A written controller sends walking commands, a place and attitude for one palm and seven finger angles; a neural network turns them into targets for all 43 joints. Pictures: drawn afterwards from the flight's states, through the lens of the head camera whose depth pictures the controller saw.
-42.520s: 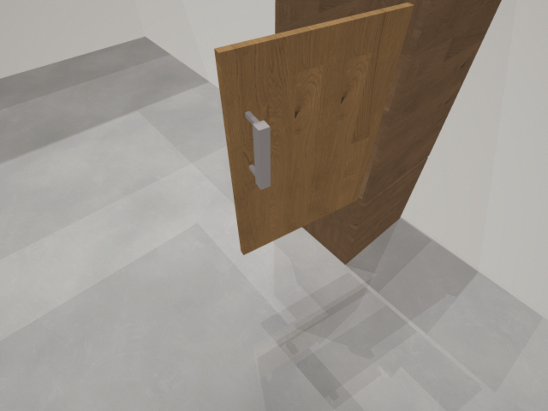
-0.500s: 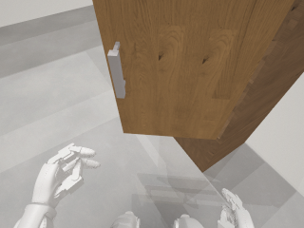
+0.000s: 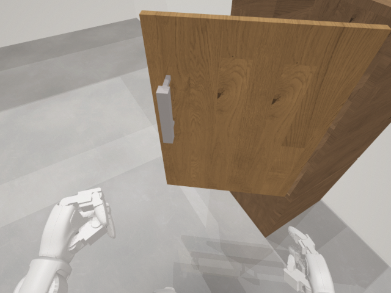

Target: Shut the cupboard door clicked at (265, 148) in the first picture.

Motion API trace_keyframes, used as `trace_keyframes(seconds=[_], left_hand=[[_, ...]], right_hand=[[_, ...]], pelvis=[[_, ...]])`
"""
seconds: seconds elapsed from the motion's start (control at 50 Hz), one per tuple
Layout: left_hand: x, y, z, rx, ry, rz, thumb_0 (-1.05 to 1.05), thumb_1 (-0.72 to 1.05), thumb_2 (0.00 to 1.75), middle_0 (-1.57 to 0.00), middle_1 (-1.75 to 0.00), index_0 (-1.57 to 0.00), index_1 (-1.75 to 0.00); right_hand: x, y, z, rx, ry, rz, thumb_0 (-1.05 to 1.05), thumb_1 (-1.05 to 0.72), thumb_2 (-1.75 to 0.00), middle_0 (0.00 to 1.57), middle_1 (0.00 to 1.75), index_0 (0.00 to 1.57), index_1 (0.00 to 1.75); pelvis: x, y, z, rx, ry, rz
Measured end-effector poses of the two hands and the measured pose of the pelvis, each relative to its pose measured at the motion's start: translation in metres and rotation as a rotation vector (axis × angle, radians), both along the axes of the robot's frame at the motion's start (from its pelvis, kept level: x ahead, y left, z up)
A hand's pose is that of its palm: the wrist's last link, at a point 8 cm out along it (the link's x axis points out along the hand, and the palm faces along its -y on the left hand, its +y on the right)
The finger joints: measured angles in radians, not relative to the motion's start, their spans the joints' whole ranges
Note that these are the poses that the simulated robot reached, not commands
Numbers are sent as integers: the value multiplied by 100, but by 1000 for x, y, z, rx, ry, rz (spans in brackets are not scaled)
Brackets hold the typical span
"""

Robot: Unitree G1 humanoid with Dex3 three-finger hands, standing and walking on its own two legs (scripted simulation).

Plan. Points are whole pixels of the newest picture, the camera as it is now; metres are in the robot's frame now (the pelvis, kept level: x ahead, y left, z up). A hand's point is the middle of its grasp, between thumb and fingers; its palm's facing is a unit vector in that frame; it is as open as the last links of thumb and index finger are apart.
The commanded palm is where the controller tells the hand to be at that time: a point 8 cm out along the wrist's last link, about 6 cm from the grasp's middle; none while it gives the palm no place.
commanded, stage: raise the hand and make a fist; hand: left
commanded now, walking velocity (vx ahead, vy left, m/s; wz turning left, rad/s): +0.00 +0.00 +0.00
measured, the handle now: (168, 110) +0.48 +0.11 +0.10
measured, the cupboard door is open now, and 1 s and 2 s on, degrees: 53 53 53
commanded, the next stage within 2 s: bring the fist close to the handle in 0.64 s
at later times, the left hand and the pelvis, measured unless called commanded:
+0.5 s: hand (107, 214) +0.23 +0.17 +0.10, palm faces -0.02 -1.00 -0.04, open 3.1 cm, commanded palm +0.20 +0.22 +0.10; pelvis +0.00 -0.02 +0.02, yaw +0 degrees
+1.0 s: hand (129, 196) +0.26 +0.14 +0.10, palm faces -0.06 -1.00 -0.03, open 3.1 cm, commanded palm +0.25 +0.20 +0.10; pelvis -0.01 -0.02 +0.01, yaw +0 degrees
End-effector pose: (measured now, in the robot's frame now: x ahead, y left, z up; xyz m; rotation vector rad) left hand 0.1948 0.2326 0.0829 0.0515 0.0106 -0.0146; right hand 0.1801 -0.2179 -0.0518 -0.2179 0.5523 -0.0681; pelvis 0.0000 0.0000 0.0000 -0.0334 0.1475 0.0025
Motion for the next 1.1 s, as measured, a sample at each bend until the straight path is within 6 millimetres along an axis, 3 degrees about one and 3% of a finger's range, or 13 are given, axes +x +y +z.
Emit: trace_keyframes(seconds=[0.14,0.3,0.54,0.8,1.1], left_hand=[[7,3,13,9,-6,2,2,90,90,-127,-146,-127,-147],[15,2,24,7,-5,-5,2,90,90,-129,-149,-130,-149],[11,-9,21,-8,-1,-4,2,90,90,-130,-150,-130,-150],[6,-13,22,-4,-14,-2,2,90,90,-130,-150,-130,-150],[70,-44,22,-30,-19,-51,2,90,90,-130,-150,-130,-150]], right_hand=[[-4,3,-1,20,20,14,2,-90,-90,21,30,21,30],[-20,-13,-3,10,59,-18,2,-90,-90,21,30,21,30],[-29,-36,1,-16,53,-50,2,-90,-90,21,30,21,30],[-23,-31,1,6,27,-33,2,-90,-90,21,30,21,30],[-34,-26,-7,20,85,-49,2,-90,-90,21,30,21,30]], pelvis=[[2,-3,6,3,-22,3],[2,-8,13,12,-41,0],[-1,-16,16,23,-50,-7],[-5,-19,15,23,-57,-2],[-4,-15,17,32,-48,-12]])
